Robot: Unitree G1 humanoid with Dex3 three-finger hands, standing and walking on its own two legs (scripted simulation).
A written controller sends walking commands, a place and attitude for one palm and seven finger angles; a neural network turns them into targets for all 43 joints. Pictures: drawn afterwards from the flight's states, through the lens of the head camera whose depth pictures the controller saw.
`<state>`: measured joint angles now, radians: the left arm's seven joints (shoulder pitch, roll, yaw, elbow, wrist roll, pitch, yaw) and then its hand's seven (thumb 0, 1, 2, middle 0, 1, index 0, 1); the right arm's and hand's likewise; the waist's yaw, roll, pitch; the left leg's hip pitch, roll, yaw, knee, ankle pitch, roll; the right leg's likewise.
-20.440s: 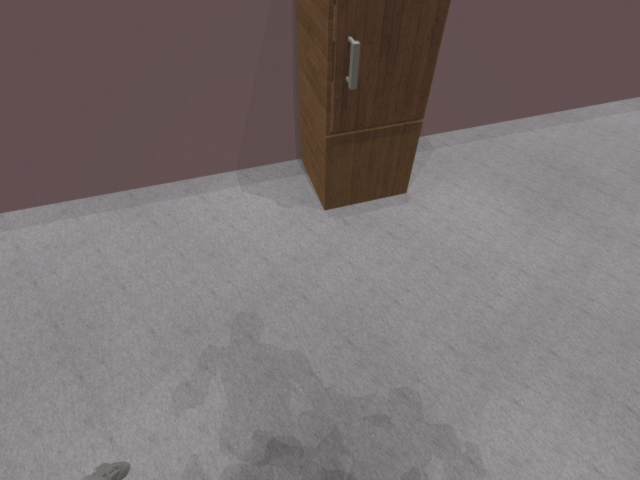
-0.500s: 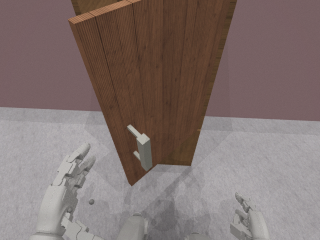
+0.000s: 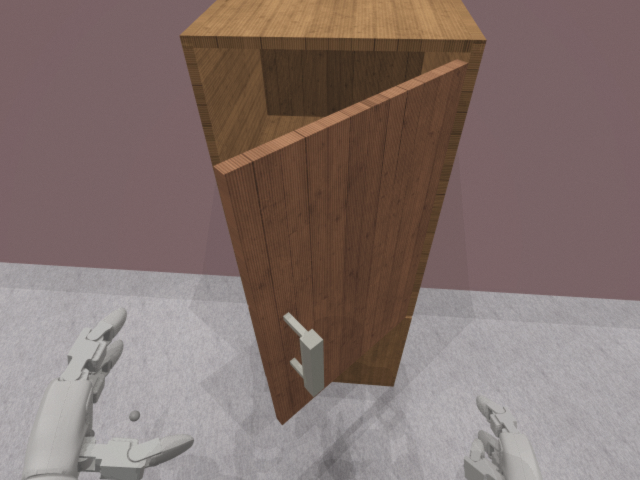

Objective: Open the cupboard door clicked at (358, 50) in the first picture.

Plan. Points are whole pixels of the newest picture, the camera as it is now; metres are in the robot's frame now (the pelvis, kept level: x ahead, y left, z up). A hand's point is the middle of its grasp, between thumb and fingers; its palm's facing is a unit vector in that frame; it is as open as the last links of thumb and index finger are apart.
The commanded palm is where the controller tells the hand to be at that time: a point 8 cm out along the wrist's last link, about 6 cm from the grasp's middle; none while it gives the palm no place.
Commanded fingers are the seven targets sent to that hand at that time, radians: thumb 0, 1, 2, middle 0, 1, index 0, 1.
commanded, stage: draw the hand back to the body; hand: left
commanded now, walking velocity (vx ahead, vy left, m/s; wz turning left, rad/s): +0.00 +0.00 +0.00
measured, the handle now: (303, 354) +0.31 +0.06 -0.04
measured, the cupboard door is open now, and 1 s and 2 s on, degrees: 46 46 46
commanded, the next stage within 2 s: step back with the hand held close in 0.80 s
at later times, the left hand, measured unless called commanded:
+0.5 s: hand (53, 306) +0.21 +0.26 +0.20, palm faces +0.46 -0.78 -0.42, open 8.3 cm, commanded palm +0.16 +0.29 +0.21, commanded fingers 0.00 0.90 0.90 -0.20 -0.30 -0.20 -0.30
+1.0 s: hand (66, 309) +0.21 +0.24 +0.20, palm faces +0.45 -0.79 -0.43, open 7.4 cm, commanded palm +0.16 +0.28 +0.21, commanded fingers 0.00 0.90 0.90 -0.20 -0.30 -0.20 -0.30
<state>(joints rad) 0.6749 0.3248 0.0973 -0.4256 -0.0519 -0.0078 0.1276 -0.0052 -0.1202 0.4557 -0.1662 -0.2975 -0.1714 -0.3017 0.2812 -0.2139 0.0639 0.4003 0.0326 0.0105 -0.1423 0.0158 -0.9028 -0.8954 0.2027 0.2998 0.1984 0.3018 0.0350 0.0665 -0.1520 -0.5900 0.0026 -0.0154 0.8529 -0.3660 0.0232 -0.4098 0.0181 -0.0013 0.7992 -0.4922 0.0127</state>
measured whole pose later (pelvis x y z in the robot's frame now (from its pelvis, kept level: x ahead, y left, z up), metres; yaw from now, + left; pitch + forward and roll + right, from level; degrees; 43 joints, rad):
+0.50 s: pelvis +0.02 +0.00 +0.03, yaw -1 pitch +0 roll +0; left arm 0.50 0.37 0.36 -0.45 -0.07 -0.05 0.13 0.01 0.73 0.82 -0.20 -0.30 -0.20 -0.30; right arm 0.22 -0.24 0.04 0.56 0.02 -0.07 -0.10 0.02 -0.90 -0.90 0.20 0.30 0.20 0.30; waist 0.06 0.06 -0.06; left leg -0.29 0.00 0.01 0.57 -0.27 0.02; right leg -0.12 0.00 0.03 0.51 -0.38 0.01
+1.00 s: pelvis +0.01 -0.02 +0.04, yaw -1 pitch -2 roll -1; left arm 0.46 0.35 0.37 -0.39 -0.06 -0.10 0.11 0.02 0.89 0.89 -0.21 -0.30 -0.21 -0.30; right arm 0.19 -0.23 0.03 0.60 0.01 -0.06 -0.10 0.02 -0.90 -0.90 0.20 0.30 0.20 0.30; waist 0.05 0.07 -0.01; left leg -0.23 0.02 0.00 0.49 -0.23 0.00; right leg -0.05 0.03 0.01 0.41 -0.33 -0.01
